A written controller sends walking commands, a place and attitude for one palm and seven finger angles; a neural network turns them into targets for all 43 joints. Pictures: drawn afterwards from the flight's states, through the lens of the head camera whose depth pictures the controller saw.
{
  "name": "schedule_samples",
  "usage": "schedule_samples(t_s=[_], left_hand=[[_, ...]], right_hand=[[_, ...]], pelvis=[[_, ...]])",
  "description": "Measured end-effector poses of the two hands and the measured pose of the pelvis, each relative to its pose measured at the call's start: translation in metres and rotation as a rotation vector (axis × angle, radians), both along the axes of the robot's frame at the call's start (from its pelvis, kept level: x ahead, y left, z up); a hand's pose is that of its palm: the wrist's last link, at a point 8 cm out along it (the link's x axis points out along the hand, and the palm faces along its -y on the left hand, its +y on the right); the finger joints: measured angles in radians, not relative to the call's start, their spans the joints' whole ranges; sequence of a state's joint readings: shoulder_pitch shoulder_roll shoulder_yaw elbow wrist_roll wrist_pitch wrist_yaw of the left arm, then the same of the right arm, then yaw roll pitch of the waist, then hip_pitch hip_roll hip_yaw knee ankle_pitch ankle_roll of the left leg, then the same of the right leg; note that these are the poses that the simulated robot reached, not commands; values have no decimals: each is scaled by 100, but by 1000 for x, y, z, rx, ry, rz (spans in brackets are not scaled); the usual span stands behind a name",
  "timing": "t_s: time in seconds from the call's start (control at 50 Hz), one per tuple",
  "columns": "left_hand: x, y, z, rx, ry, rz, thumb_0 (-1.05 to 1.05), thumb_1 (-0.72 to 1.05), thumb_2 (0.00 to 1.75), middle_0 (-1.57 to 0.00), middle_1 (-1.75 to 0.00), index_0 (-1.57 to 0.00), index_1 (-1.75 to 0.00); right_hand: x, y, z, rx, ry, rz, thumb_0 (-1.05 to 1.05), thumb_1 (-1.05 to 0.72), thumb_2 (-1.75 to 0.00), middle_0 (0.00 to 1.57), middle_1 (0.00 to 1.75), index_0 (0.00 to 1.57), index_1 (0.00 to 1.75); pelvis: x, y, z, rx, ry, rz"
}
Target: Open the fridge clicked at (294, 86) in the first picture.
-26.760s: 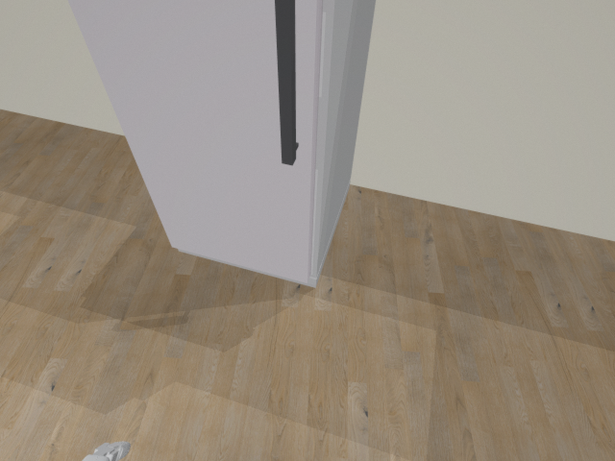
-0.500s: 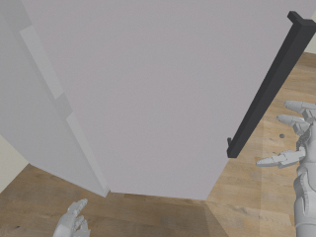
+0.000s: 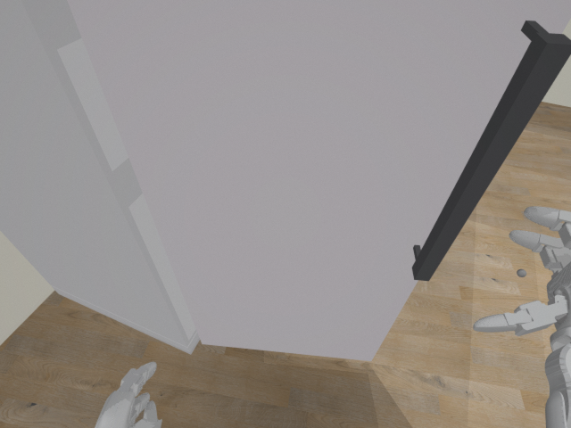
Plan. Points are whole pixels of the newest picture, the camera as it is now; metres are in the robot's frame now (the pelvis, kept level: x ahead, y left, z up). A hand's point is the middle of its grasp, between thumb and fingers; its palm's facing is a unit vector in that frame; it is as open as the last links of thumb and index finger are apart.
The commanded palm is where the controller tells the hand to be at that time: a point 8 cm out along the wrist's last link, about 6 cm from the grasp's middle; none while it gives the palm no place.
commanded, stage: slip the hand off the handle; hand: right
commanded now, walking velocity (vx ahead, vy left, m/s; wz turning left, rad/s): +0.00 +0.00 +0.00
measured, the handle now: (462, 182) +0.42 -0.24 +0.15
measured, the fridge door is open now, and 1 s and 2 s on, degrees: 73 73 73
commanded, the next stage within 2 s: draw the hand back to the body in 0.36 s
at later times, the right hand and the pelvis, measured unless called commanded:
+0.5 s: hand (530, 321) +0.22 -0.26 +0.13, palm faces +0.32 +0.93 -0.18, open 14.7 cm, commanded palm +0.19 -0.30 +0.14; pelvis +0.00 +0.01 +0.00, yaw -2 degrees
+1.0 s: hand (558, 328) +0.20 -0.26 +0.16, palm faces +0.31 +0.95 -0.02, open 14.6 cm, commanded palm +0.16 -0.30 +0.17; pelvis +0.01 +0.01 +0.01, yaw -2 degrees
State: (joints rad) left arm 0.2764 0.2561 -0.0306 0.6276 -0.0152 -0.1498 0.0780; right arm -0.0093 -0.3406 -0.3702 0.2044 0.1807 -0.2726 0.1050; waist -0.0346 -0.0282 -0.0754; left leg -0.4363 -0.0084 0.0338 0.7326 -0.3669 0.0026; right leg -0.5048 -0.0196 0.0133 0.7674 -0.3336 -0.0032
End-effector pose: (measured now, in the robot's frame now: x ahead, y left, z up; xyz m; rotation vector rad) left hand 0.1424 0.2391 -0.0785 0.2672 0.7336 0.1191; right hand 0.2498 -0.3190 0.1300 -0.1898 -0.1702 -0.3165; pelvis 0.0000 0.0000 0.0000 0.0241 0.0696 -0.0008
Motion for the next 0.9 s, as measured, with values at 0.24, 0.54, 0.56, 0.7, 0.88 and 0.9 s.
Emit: schedule_samples(t_s=[0.24,0.54,0.56,0.7,0.88,0.9], left_hand=[[27,-9,12,-23,-105,-48,1,90,90,-20,-30,-21,-30],[45,-15,15,-24,-137,-87,1,90,90,-20,-30,-21,-30],[46,-16,16,-26,-142,-79,1,90,90,-20,-30,-21,-30],[54,-23,34,-56,-234,-79,1,90,90,-20,-30,-21,-30],[59,-23,40,-60,-255,-102,1,90,90,-20,-30,-21,-30],[59,-23,40,-58,-254,-104,1,90,90,-20,-30,-21,-30]], right_hand=[[-31,11,3,-7,7,11,-2,55,-19,25,115,26,115],[-61,16,-1,110,4,16,-2,55,-19,25,115,26,115],[-59,15,-2,170,10,21,-2,55,-19,25,115,26,115],[-56,14,14,173,102,37,-2,55,-19,25,115,25,115],[-75,13,22,186,93,8,-2,55,-19,25,115,25,115],[-77,14,22,185,95,5,-2,55,-19,25,115,25,115]], pelvis=[[-1,5,1,-4,-18,-6],[5,8,1,1,-36,-32],[6,8,3,2,-41,-33],[14,7,11,-6,-65,-24],[13,6,13,-8,-80,-24],[12,6,13,-8,-82,-26]])
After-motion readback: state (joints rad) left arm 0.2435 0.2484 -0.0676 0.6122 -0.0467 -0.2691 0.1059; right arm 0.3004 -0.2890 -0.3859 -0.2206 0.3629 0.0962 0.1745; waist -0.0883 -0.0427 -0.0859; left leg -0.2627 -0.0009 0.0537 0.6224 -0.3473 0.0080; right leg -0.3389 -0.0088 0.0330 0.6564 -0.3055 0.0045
